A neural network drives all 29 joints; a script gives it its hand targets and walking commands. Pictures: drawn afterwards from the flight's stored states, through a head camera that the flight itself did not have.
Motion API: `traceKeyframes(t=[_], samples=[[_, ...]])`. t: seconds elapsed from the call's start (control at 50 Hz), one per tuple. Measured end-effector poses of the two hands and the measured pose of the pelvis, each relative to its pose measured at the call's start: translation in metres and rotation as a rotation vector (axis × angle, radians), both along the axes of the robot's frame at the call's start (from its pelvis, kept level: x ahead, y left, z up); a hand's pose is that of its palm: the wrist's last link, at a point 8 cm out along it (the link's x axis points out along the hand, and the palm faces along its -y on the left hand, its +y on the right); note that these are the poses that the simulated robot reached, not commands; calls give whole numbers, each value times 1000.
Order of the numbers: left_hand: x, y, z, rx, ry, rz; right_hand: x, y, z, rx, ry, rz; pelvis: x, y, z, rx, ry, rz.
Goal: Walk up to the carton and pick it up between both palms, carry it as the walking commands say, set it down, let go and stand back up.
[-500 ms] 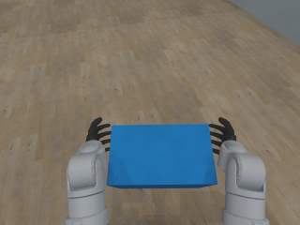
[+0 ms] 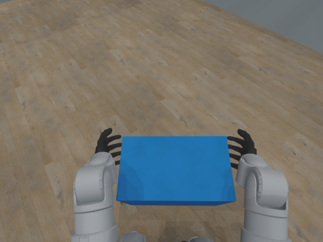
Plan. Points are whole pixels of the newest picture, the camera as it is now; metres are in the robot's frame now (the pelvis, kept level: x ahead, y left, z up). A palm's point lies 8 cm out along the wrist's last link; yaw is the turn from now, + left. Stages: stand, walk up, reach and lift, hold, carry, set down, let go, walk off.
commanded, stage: carry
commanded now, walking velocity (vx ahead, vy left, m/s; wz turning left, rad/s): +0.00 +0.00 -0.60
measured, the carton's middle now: (173, 174) +0.29 -0.02 -0.03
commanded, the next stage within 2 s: none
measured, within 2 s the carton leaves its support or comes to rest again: neither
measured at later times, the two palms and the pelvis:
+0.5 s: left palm (151, 159) +0.27 +0.03 +0.09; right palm (316, 196) +0.18 -0.27 +0.08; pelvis -0.04 -0.04 +0.00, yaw -19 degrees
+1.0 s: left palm (197, 178) +0.23 -0.06 +0.09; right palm out of the picture +0.06 -0.33 +0.10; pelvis -0.09 -0.05 +0.01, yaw -35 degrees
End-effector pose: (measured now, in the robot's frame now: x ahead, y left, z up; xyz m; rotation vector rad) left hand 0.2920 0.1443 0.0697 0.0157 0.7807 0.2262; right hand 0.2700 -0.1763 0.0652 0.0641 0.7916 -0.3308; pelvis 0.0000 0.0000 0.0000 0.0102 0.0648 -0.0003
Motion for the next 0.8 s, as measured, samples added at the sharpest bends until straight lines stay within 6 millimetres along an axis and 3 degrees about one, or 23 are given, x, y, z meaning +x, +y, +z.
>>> traceKeyframes(t=[0.18, 0.34, 0.42, 0.5, 0.62, 0.7, 0.8], samples=[[-6, -18, 9, -40, -48, -50, -21, -16, 22, -41, -49, -49, -14, -3, 2, 4, 16, -97], [-19, -34, 18, -53, -37, -65, -44, -31, 29, -54, -37, -62, -27, -10, 10, -29, 2, -207], [-18, -64, 24, -47, -57, -119, -62, -58, 30, -46, -57, -117, -35, -21, 8, -39, -1, -272], [-18, -110, 20, -33, -80, -202, -87, -98, 19, -37, -79, -196, -43, -41, -5, -35, 3, -334], [-30, -172, -2, 2, -6, -373, -146, -142, -3, -5, -4, -367, -62, -54, -5, -16, -3, -386], [-38, -193, -4, -13, -2, -441, -173, -153, 1, -16, -2, -438, -73, -56, -3, -7, -2, -431], [-45, -200, 1, -38, -24, -471, -186, -156, 13, -42, -24, -466, -82, -54, -1, -2, 6, -483]])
